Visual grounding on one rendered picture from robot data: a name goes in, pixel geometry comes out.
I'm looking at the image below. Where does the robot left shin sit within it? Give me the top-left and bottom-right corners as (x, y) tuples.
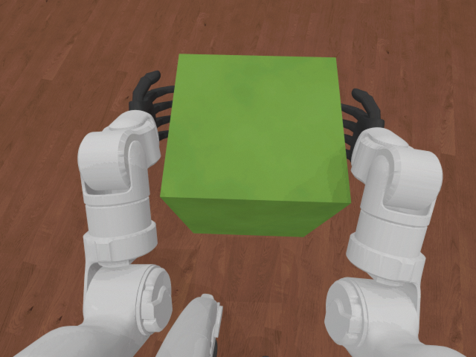
(201, 294), (216, 357)

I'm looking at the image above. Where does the robot left hand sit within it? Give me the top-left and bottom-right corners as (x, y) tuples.
(129, 71), (175, 141)

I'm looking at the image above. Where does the robot right upper arm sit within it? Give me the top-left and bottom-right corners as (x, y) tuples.
(324, 277), (466, 357)

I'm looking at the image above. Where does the right robot forearm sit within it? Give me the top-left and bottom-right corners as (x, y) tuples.
(346, 127), (443, 334)

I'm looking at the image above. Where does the robot left upper arm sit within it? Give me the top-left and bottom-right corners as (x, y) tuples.
(14, 264), (173, 357)

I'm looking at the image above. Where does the carton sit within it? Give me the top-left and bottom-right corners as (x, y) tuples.
(160, 54), (351, 237)

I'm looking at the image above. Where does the robot right hand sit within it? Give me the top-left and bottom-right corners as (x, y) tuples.
(341, 89), (385, 162)

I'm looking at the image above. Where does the left robot thigh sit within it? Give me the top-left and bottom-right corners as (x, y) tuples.
(156, 297), (223, 357)

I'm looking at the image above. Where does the left robot forearm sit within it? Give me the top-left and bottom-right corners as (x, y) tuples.
(77, 110), (161, 317)

